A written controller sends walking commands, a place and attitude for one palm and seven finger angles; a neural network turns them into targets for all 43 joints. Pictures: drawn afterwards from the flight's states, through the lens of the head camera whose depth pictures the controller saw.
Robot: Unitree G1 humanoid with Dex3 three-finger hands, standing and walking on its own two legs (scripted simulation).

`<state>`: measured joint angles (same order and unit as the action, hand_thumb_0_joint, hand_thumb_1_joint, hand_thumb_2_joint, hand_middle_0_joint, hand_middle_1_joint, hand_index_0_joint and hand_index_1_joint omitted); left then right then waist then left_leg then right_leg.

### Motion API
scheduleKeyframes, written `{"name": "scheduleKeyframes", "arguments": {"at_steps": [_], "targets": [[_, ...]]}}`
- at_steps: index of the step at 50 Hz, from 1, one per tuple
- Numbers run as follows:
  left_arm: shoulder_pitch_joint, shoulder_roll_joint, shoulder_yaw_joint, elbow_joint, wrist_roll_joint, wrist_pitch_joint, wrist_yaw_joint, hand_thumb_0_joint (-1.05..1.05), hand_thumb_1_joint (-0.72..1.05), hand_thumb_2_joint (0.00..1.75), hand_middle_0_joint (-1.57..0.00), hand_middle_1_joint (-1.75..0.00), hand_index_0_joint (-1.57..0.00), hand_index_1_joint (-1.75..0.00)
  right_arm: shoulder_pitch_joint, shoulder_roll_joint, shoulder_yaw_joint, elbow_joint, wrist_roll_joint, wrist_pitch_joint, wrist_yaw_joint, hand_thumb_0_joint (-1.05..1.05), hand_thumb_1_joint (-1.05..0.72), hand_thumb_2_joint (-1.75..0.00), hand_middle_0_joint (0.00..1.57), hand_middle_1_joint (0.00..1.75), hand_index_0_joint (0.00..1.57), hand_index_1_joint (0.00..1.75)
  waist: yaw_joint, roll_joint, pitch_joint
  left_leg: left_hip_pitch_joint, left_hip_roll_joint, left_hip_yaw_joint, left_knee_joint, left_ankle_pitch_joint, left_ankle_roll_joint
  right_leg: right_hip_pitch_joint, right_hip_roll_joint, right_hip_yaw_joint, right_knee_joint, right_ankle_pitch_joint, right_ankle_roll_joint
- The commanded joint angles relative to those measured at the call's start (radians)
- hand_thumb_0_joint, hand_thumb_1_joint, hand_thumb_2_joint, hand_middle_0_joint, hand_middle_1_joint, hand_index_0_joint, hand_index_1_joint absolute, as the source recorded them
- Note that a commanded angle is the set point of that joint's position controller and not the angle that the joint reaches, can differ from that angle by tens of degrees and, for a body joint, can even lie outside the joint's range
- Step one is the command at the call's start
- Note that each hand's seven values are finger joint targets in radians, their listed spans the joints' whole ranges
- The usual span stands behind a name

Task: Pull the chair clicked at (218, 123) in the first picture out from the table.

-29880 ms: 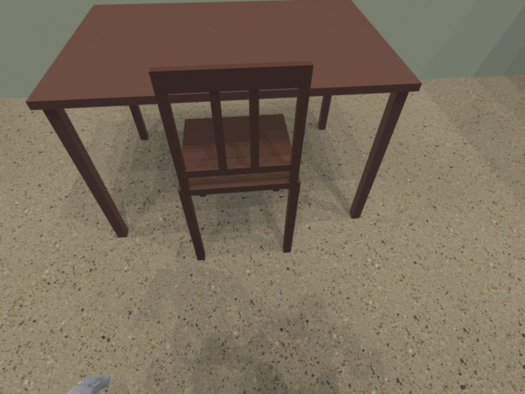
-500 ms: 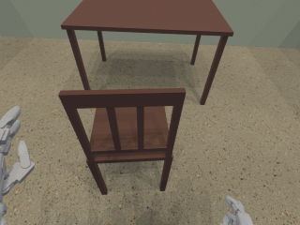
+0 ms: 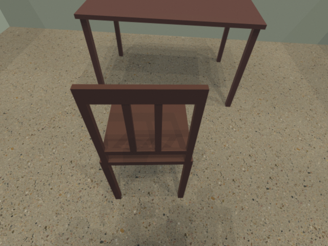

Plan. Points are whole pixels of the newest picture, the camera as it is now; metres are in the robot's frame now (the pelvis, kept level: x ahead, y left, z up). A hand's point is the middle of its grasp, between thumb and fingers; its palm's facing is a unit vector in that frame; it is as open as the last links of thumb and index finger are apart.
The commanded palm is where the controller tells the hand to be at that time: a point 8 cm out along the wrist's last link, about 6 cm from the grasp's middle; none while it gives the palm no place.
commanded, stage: let the arm hang, fingers relaxed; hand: left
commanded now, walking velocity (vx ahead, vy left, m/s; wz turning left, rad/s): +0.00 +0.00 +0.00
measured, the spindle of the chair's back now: (130, 129) +0.50 +0.16 -0.09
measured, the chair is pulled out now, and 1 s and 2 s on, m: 0.71 0.71 0.71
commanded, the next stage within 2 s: look to check the result in 0.64 s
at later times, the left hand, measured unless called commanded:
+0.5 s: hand out of the picture +0.00 +0.15 -0.17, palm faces +0.03 -0.99 -0.17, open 7.3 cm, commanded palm none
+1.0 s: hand out of the picture +0.01 +0.15 -0.17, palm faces +0.05 -0.98 -0.18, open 7.3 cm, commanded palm none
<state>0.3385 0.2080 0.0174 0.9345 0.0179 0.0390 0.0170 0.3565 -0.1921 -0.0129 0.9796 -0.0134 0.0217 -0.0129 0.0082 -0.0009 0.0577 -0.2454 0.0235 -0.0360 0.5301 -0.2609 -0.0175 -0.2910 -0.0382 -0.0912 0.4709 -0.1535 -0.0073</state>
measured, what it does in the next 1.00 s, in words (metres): stands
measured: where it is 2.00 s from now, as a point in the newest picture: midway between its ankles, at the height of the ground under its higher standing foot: outside the picture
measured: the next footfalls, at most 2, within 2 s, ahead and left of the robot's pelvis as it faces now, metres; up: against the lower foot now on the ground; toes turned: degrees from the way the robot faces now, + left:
none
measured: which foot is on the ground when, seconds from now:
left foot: down 0.00-1.00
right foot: down 0.00-1.00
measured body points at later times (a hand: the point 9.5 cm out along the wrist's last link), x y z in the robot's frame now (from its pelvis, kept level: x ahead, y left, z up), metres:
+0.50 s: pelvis +0.01 +0.00 +0.00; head +0.01 -0.01 +0.45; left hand -0.01 +0.21 -0.16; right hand -0.03 -0.19 -0.16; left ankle +0.02 +0.13 -0.74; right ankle +0.06 -0.12 -0.74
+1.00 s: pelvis +0.02 -0.01 +0.00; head +0.04 -0.02 +0.45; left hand +0.01 +0.20 -0.16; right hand -0.01 -0.21 -0.16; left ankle +0.02 +0.13 -0.74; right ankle +0.06 -0.12 -0.74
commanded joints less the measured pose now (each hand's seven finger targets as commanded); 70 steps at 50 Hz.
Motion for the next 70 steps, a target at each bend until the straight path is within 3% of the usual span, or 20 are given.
{"name": "scheduleKeyframes", "arguments": {"at_steps": [1, 5, 11, 15, 20, 24, 26, 30, 35, 39, 42, 45, 46, 50, 51, 55, 61, 65, 67, 70], "targets": [[0.015, 0.097, 0.011, -0.001, -0.003, -0.02, 0.005, 0.0, 0.9, 0.9, -0.2, -0.3, -0.2, -0.3, 0.087, -0.067, -0.015, -0.032, -0.004, -0.014, -0.007, 0.0, -0.9, -0.9, 0.2, 0.3, 0.2, 0.3, -0.01, -0.006, 0.035, -0.114, 0.035, -0.05, -0.151, -0.185, 0.071, 0.006, -0.064, 0.112, -0.162, -0.326, -0.047], [0.036, 0.084, 0.007, 0.046, -0.005, -0.021, 0.007, 0.0, 0.9, 0.9, -0.2, -0.3, -0.2, -0.3, 0.139, -0.051, -0.012, 0.001, -0.004, -0.019, -0.009, 0.0, -0.9, -0.9, 0.2, 0.3, 0.2, 0.3, -0.012, -0.038, 0.024, -0.109, 0.033, -0.05, -0.142, -0.164, 0.076, -0.004, -0.067, 0.12, -0.156, -0.336, -0.048], [0.066, 0.064, -0.001, 0.089, -0.01, -0.025, 0.013, 0.0, 0.9, 0.9, -0.2, -0.3, -0.2, -0.3, 0.159, -0.031, -0.004, 0.035, 0.001, -0.029, -0.015, 0.0, -0.9, -0.9, 0.2, 0.3, 0.2, 0.3, -0.001, 0.014, 0.035, -0.132, 0.044, -0.059, -0.175, -0.132, 0.08, 0.026, -0.057, 0.104, -0.128, -0.257, -0.049], [0.072, 0.046, -0.002, 0.105, -0.009, -0.027, 0.017, 0.0, 0.9, 0.9, -0.2, -0.3, -0.2, -0.3, 0.173, -0.006, -0.001, 0.052, 0.001, -0.031, -0.016, 0.0, -0.9, -0.9, 0.2, 0.3, 0.2, 0.3, -0.002, -0.024, 0.042, -0.133, 0.036, -0.049, -0.161, -0.109, 0.076, 0.022, -0.065, 0.108, -0.124, -0.253, -0.049], [0.075, 0.022, -0.001, 0.111, -0.008, -0.028, 0.021, 0.0, 0.9, 0.9, -0.2, -0.3, -0.2, -0.3, 0.167, 0.016, 0.001, 0.06, 0.002, -0.034, -0.019, 0.0, -0.9, -0.9, 0.2, 0.3, 0.2, 0.3, -0.001, 0.025, 0.058, -0.137, 0.04, -0.049, -0.173, -0.103, 0.073, 0.017, -0.061, 0.102, -0.109, -0.215, -0.047], [0.069, 0.014, 0.002, 0.112, -0.007, -0.029, 0.022, 0.0, 0.9, 0.9, -0.2, -0.3, -0.2, -0.3, 0.169, 0.027, 0.0, 0.06, 0.001, -0.033, -0.02, 0.0, -0.9, -0.9, 0.2, 0.3, 0.2, 0.3, -0.001, 0.009, 0.064, -0.141, 0.035, -0.042, -0.168, -0.1, 0.07, 0.022, -0.06, 0.105, -0.112, -0.214, -0.047], [0.072, 0.01, 0.0, 0.116, -0.007, -0.028, 0.022, 0.0, 0.9, 0.9, -0.2, -0.3, -0.2, -0.3, 0.162, 0.029, -0.001, 0.058, 0.002, -0.03, -0.023, 0.0, -0.9, -0.9, 0.2, 0.3, 0.2, 0.3, 0.0, 0.021, 0.086, -0.139, 0.038, -0.042, -0.171, -0.109, 0.073, 0.006, -0.056, 0.104, -0.121, -0.218, -0.048], [0.069, 0.0, 0.002, 0.109, -0.007, -0.034, 0.021, 0.0, 0.9, 0.9, -0.2, -0.3, -0.2, -0.3, 0.161, 0.032, -0.001, 0.055, 0.002, -0.036, -0.023, 0.0, -0.9, -0.9, 0.2, 0.3, 0.2, 0.3, -0.006, 0.02, 0.025, -0.102, 0.041, -0.04, -0.158, -0.055, 0.07, 0.035, -0.063, 0.104, -0.108, -0.165, -0.048], [0.06, -0.006, 0.001, 0.107, -0.008, -0.037, 0.021, 0.0, 0.9, 0.9, -0.2, -0.3, -0.2, -0.3, 0.15, 0.03, -0.001, 0.057, 0.005, -0.039, -0.026, 0.0, -0.9, -0.9, 0.2, 0.3, 0.2, 0.3, -0.008, -0.013, 0.01, -0.072, 0.045, -0.037, -0.143, 0.017, 0.066, 0.051, -0.067, 0.101, -0.104, -0.108, -0.05], [0.058, -0.005, 0.001, 0.108, -0.01, -0.038, 0.021, 0.0, 0.9, 0.9, -0.2, -0.3, -0.2, -0.3, 0.143, 0.029, 0.002, 0.064, 0.005, -0.039, -0.027, 0.0, -0.9, -0.9, 0.2, 0.3, 0.2, 0.3, -0.008, -0.004, 0.011, -0.056, 0.047, -0.032, -0.138, 0.047, 0.063, 0.051, -0.069, 0.102, -0.104, -0.088, -0.053], [0.052, -0.002, -0.001, 0.107, -0.009, -0.037, 0.021, 0.0, 0.9, 0.9, -0.2, -0.3, -0.2, -0.3, 0.135, 0.025, 0.003, 0.068, 0.005, -0.038, -0.028, 0.0, -0.9, -0.9, 0.2, 0.3, 0.2, 0.3, -0.007, 0.018, 0.035, -0.064, 0.049, -0.035, -0.145, 0.05, 0.062, 0.051, -0.066, 0.1, -0.106, -0.08, -0.053], [0.05, 0.003, 0.001, 0.109, -0.011, -0.038, 0.02, 0.0, 0.9, 0.9, -0.2, -0.3, -0.2, -0.3, 0.134, 0.024, 0.005, 0.071, 0.005, -0.037, -0.027, 0.0, -0.9, -0.9, 0.2, 0.3, 0.2, 0.3, -0.007, -0.005, 0.018, -0.052, 0.046, -0.029, -0.138, 0.049, 0.059, 0.06, -0.071, 0.102, -0.112, -0.092, -0.053], [0.051, 0.004, -0.002, 0.112, -0.011, -0.035, 0.021, 0.0, 0.9, 0.9, -0.2, -0.3, -0.2, -0.3, 0.125, 0.025, 0.004, 0.071, 0.005, -0.033, -0.028, 0.0, -0.9, -0.9, 0.2, 0.3, 0.2, 0.3, -0.005, -0.004, 0.048, -0.056, 0.045, -0.029, -0.143, 0.03, 0.061, 0.041, -0.067, 0.102, -0.124, -0.109, -0.055], [0.043, 0.008, 0.001, 0.106, -0.011, -0.037, 0.02, 0.0, 0.9, 0.9, -0.2, -0.3, -0.2, -0.3, 0.134, 0.02, 0.005, 0.074, 0.005, -0.037, -0.026, 0.0, -0.9, -0.9, 0.2, 0.3, 0.2, 0.3, -0.008, -0.001, 0.011, -0.049, 0.046, -0.029, -0.142, 0.044, 0.059, 0.067, -0.071, 0.1, -0.114, -0.098, -0.052], [0.043, 0.008, 0.0, 0.109, -0.012, -0.034, 0.02, 0.0, 0.9, 0.9, -0.2, -0.3, -0.2, -0.3, 0.124, 0.021, 0.004, 0.073, 0.005, -0.034, -0.028, 0.0, -0.9, -0.9, 0.2, 0.3, 0.2, 0.3, -0.004, 0.004, 0.04, -0.056, 0.047, -0.033, -0.149, 0.033, 0.062, 0.055, -0.066, 0.097, -0.122, -0.103, -0.054], [0.04, 0.01, 0.001, 0.108, -0.011, -0.036, 0.019, 0.0, 0.9, 0.9, -0.2, -0.3, -0.2, -0.3, 0.127, 0.021, 0.005, 0.075, 0.005, -0.036, -0.027, 0.0, -0.9, -0.9, 0.2, 0.3, 0.2, 0.3, -0.007, 0.017, 0.017, -0.046, 0.047, -0.028, -0.145, 0.043, 0.059, 0.068, -0.071, 0.101, -0.117, -0.093, -0.053], [0.036, 0.012, 0.001, 0.106, -0.012, -0.034, 0.02, 0.0, 0.9, 0.9, -0.2, -0.3, -0.2, -0.3, 0.125, 0.018, 0.004, 0.078, 0.005, -0.032, -0.027, 0.0, -0.9, -0.9, 0.2, 0.3, 0.2, 0.3, -0.005, 0.005, 0.041, -0.054, 0.048, -0.029, -0.155, 0.017, 0.061, 0.057, -0.065, 0.097, -0.127, -0.118, -0.053], [0.036, 0.014, 0.003, 0.104, -0.012, -0.038, 0.019, 0.0, 0.9, 0.9, -0.2, -0.3, -0.2, -0.3, 0.128, 0.018, 0.007, 0.079, 0.006, -0.038, -0.026, 0.0, -0.9, -0.9, 0.2, 0.3, 0.2, 0.3, -0.006, 0.015, 0.002, -0.04, 0.047, -0.029, -0.147, 0.056, 0.059, 0.086, -0.071, 0.1, -0.113, -0.076, -0.053], [0.038, 0.012, 0.0, 0.108, -0.012, -0.037, 0.02, 0.0, 0.9, 0.9, -0.2, -0.3, -0.2, -0.3, 0.119, 0.016, 0.005, 0.079, 0.006, -0.035, -0.027, 0.0, -0.9, -0.9, 0.2, 0.3, 0.2, 0.3, -0.004, 0.002, 0.029, -0.045, 0.049, -0.029, -0.147, 0.055, 0.059, 0.075, -0.069, 0.096, -0.116, -0.071, -0.053], [0.037, 0.011, 0.002, 0.107, -0.012, -0.038, 0.019, 0.0, 0.9, 0.9, -0.2, -0.3, -0.2, -0.3, 0.125, 0.017, 0.006, 0.082, 0.006, -0.038, -0.027, 0.0, -0.9, -0.9, 0.2, 0.3, 0.2, 0.3, -0.005, -0.003, 0.006, -0.035, 0.047, -0.031, -0.146, 0.067, 0.059, 0.088, -0.072, 0.096, -0.112, -0.065, -0.053]]}}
